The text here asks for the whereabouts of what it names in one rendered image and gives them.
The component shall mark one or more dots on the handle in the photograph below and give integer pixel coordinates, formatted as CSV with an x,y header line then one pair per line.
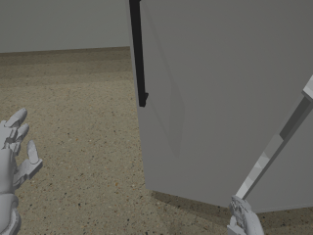
x,y
135,17

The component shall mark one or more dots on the left robot hand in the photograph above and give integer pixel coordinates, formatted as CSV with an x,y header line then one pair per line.
x,y
11,136

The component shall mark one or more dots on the fridge door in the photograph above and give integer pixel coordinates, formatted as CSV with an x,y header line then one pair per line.
x,y
221,76

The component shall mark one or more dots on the right robot hand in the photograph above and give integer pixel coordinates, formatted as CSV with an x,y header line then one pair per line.
x,y
247,219

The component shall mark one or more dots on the left robot forearm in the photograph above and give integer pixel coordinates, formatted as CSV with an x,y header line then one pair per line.
x,y
10,219

